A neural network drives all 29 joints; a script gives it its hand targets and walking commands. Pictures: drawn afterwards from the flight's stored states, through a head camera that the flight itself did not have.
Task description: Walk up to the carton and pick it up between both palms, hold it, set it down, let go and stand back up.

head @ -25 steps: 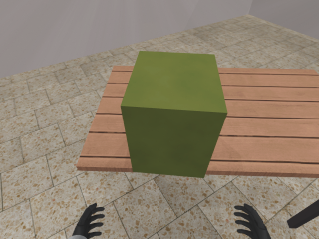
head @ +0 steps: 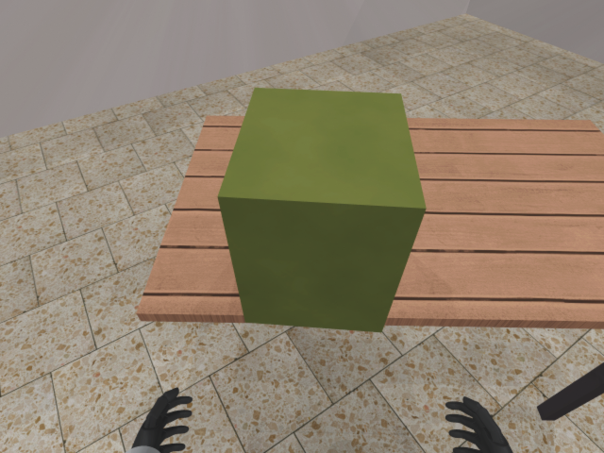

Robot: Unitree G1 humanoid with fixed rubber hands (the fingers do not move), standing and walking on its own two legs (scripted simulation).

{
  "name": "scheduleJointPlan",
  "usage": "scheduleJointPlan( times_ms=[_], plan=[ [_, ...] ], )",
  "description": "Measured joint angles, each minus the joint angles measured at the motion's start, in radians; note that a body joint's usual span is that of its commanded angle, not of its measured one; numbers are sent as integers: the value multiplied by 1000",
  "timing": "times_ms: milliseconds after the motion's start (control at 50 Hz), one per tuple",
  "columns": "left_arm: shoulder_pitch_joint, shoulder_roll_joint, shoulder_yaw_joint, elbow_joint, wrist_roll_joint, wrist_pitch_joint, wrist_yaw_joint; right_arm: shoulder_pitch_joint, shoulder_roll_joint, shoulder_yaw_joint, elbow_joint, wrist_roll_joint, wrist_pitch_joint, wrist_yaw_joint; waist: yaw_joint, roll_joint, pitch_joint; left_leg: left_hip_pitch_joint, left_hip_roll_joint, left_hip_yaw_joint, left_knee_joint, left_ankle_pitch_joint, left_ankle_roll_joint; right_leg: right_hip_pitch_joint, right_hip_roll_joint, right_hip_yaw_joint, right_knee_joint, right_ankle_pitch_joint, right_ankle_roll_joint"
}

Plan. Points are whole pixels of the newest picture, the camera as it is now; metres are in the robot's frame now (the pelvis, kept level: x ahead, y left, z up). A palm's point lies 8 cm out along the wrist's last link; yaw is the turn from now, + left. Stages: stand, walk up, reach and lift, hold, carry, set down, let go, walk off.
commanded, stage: let go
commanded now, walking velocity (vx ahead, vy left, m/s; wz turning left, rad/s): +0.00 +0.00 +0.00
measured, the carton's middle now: (319, 213) +0.47 +0.00 +0.05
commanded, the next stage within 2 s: stand in 0.16 s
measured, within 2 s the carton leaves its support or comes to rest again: neither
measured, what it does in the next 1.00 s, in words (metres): stands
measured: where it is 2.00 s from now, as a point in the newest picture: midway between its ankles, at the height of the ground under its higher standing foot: outside the picture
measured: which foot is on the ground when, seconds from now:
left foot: down 0.00-1.00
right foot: down 0.00-1.00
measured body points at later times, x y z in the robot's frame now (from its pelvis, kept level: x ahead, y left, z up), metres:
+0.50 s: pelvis +0.02 +0.01 +0.00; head +0.01 +0.02 +0.45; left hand +0.06 +0.25 -0.15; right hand +0.07 -0.23 -0.14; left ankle +0.01 +0.13 -0.74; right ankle +0.01 -0.10 -0.74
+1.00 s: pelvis +0.01 +0.04 +0.00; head -0.02 +0.05 +0.45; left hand -0.04 +0.23 -0.17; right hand -0.01 -0.16 -0.16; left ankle +0.01 +0.13 -0.74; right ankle +0.01 -0.10 -0.74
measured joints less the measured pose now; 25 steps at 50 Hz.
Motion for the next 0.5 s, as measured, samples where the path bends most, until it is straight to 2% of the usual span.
scheduleJointPlan(
  times_ms=[160, 180, 240, 300, 500],
  plan=[
    [12, 1, 9, -8, 5, -13, -6, -12, -1, 8, 11, 6, -21, -1, 2, 5, -2, -5, 0, 1, -1, -5, 1, -3, 0, -1, -4, -3, 1],
    [15, -1, 12, 3, 23, -37, -11, -11, -4, 13, 11, 5, -3, -1, -1, 9, -14, -20, 1, -3, 8, -8, 1, -12, 1, -5, -4, -3, 1],
    [31, -6, 22, 65, 65, -132, -33, -7, -16, 18, 29, 6, 98, -1, -5, 25, -52, -74, 8, -18, 54, -29, 2, -45, 7, -19, 4, -9, 2],
    [56, -10, 29, 128, 69, -179, -43, 12, -23, 15, 77, 6, 148, 0, -1, 31, -81, -104, 10, -26, 83, -45, -2, -65, 8, -27, 18, -19, 3],
    [166, -34, 39, 349, 52, -210, -26, 109, -20, 11, 242, 12, 158, -24, -5, 29, -122, -106, -2, -28, 81, -59, 14, -62, -3, -28, 7, -30, 14]
  ],
)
